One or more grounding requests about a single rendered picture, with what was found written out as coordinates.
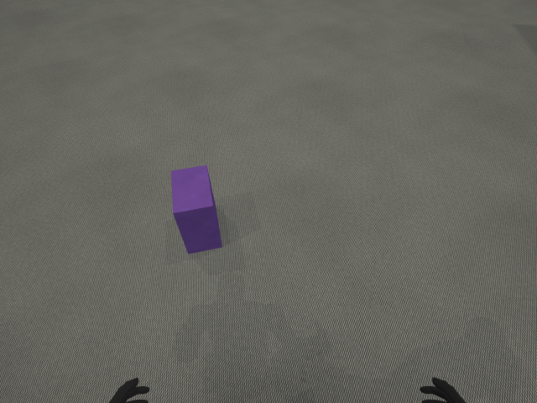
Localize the robot left hand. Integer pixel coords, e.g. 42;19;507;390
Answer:
109;378;149;403

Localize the carton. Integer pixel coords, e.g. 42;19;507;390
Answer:
171;165;222;254

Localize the robot right hand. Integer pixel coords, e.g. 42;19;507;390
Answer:
420;377;466;403

